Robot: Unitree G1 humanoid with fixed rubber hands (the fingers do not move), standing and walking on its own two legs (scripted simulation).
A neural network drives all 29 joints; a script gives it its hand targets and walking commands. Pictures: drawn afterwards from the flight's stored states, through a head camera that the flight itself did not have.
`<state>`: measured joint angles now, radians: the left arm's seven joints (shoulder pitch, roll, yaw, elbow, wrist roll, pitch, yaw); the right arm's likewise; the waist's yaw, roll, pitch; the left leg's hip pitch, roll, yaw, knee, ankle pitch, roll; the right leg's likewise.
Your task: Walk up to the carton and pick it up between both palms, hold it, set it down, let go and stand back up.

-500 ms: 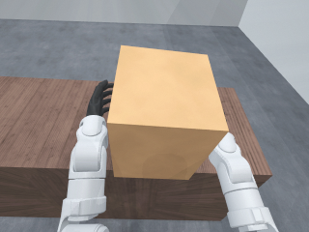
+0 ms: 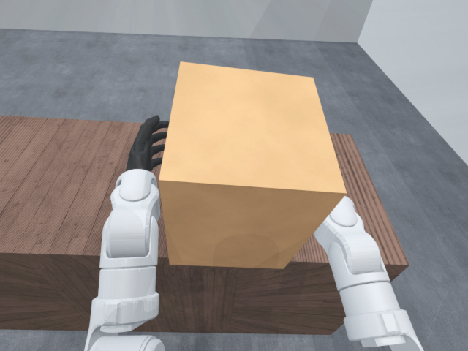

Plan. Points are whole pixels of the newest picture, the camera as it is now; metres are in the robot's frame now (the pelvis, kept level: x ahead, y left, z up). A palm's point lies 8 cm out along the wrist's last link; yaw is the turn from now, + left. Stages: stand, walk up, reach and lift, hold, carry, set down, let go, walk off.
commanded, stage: hold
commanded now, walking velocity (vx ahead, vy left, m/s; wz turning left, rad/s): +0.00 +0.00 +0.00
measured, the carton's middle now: (237, 176) +0.37 -0.02 +0.14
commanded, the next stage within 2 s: none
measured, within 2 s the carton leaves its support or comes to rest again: neither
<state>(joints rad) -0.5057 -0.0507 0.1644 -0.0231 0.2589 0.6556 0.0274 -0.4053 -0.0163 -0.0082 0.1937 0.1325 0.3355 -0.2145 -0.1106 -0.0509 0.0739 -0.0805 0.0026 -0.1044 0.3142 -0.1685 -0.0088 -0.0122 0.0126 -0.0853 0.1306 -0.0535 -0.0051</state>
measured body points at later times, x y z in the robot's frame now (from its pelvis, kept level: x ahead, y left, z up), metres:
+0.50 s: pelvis -0.01 +0.00 +0.00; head -0.02 +0.03 +0.45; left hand +0.36 +0.16 +0.18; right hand +0.36 -0.13 +0.16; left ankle +0.01 +0.12 -0.75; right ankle +0.02 -0.12 -0.75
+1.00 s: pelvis -0.01 -0.01 +0.00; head -0.01 +0.03 +0.45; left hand +0.36 +0.15 +0.18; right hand +0.35 -0.14 +0.15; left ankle +0.01 +0.12 -0.75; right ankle +0.02 -0.12 -0.75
